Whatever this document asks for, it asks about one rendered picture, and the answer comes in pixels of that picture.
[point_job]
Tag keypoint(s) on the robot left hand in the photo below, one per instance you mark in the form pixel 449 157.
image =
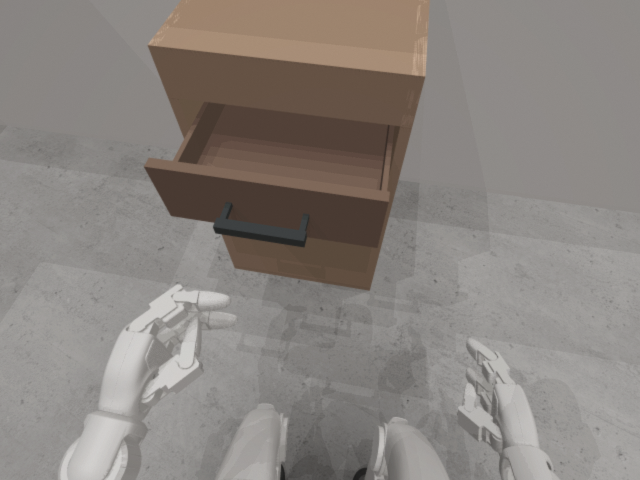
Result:
pixel 128 387

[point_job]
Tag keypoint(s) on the cabinet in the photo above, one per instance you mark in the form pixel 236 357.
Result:
pixel 361 60

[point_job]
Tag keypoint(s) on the robot right hand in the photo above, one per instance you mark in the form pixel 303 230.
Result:
pixel 503 401

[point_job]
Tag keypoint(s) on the handle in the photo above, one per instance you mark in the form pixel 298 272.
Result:
pixel 261 232

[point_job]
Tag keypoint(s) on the robot right forearm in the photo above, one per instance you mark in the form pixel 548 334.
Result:
pixel 524 462

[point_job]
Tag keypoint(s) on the robot left forearm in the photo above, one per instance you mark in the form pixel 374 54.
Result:
pixel 108 449

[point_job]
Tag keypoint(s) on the drawer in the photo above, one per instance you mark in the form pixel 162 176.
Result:
pixel 273 166

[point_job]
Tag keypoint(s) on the robot left thigh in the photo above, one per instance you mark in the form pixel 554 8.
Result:
pixel 258 446

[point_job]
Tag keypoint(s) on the robot right thigh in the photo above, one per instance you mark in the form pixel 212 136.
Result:
pixel 402 452

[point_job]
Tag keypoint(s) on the robot thigh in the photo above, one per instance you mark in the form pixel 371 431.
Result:
pixel 402 452
pixel 258 446

